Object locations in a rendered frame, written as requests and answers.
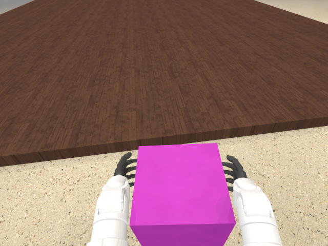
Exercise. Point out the carton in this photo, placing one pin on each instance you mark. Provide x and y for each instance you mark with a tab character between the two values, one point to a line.
181	197

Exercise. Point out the right robot forearm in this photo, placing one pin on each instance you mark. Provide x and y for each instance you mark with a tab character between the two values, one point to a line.
255	214

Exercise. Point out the robot left hand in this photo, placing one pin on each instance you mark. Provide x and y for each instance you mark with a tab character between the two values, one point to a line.
121	167

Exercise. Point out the robot right hand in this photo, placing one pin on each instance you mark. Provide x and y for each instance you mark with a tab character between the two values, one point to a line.
237	172

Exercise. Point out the left robot forearm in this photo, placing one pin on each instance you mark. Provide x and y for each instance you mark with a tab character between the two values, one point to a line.
111	214

